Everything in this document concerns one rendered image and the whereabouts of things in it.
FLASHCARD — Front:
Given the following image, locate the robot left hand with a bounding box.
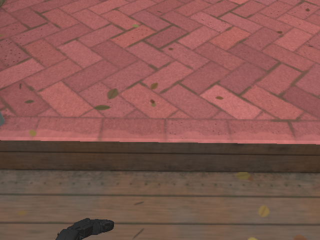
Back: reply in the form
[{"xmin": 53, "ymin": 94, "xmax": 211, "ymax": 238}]
[{"xmin": 55, "ymin": 218, "xmax": 114, "ymax": 240}]

